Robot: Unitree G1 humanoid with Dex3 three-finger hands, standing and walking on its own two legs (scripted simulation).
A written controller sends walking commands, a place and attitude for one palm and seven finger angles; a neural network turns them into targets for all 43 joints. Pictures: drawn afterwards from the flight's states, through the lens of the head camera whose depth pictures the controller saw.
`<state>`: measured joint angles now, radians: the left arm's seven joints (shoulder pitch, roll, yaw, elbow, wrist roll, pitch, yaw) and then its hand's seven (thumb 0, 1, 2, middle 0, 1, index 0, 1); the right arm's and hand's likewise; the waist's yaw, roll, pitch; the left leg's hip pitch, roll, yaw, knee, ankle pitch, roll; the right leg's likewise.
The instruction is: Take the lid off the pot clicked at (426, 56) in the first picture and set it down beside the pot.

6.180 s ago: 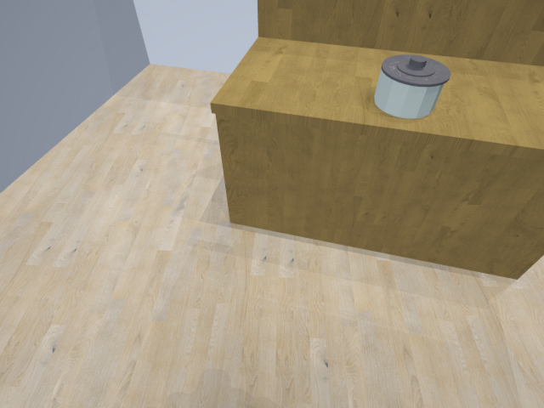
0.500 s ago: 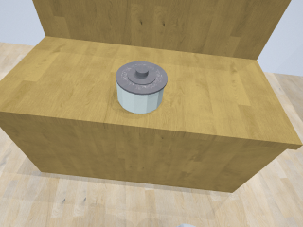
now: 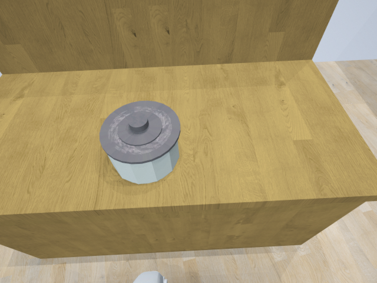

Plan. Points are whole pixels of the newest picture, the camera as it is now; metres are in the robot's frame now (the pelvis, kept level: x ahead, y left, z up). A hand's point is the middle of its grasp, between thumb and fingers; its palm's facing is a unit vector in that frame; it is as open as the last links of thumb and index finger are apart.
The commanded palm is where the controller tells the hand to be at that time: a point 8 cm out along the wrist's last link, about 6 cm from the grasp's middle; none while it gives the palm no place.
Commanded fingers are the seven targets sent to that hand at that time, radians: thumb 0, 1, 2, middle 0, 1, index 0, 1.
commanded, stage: come to a stop and stand still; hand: left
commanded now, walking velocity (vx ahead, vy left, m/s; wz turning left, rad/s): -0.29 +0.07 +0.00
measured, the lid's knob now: (138, 122) +0.47 +0.14 +0.05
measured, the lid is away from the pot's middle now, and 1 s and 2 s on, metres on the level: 0.00 0.00 0.00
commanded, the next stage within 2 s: look again from close up in 1.36 s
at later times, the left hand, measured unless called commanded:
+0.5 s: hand out of the picture +0.02 +0.26 -0.18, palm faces +0.05 -0.97 -0.22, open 7.4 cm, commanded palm none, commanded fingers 0.00 0.90 0.90 -0.20 -0.30 -0.20 -0.30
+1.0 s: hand out of the picture -0.08 +0.16 -0.15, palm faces +0.04 -0.98 -0.21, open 7.4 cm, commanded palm none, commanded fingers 0.00 0.90 0.90 -0.20 -0.30 -0.20 -0.30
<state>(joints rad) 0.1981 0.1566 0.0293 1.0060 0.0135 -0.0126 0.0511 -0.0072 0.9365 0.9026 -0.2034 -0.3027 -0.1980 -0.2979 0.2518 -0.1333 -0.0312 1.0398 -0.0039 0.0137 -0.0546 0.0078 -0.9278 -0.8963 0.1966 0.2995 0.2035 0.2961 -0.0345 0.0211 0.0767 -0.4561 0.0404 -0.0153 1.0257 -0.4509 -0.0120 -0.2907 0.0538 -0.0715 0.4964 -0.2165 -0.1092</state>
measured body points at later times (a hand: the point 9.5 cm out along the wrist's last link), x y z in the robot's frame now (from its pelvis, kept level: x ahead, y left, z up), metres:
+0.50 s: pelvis -0.01 +0.06 +0.00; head +0.01 +0.09 +0.45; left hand +0.02 +0.31 -0.16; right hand +0.04 -0.17 -0.14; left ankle -0.01 +0.17 -0.74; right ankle -0.06 -0.08 -0.66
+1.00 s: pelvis -0.02 +0.01 +0.01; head -0.01 -0.03 +0.46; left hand -0.08 +0.21 -0.14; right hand -0.05 -0.22 -0.17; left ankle -0.04 +0.14 -0.69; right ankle -0.10 -0.09 -0.74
